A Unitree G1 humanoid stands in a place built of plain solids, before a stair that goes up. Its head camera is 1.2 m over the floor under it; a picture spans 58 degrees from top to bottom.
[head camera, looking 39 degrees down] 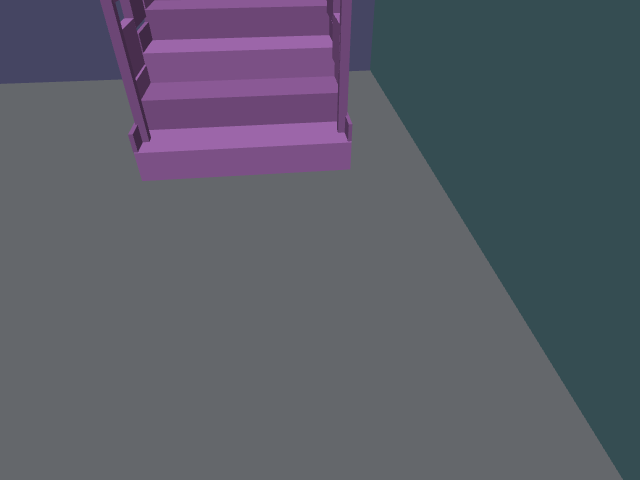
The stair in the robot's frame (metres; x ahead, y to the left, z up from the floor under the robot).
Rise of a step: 0.16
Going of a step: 0.27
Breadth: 1.12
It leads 6 degrees to the left of straight ahead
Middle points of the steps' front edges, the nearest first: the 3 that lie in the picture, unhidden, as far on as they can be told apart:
2.04 0.39 0.16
2.31 0.42 0.33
2.58 0.45 0.49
